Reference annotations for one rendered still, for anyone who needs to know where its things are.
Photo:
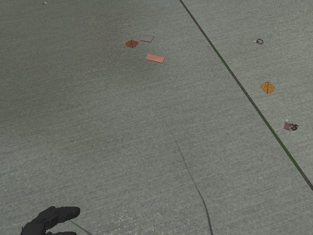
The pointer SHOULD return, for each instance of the robot left hand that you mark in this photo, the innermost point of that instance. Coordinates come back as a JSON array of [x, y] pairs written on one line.
[[48, 219]]

